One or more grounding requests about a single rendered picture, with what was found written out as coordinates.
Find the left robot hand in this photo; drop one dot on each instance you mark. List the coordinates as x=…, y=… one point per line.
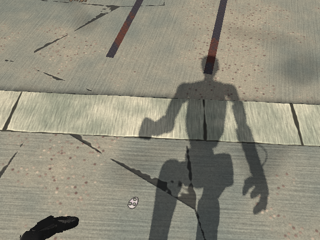
x=49, y=226

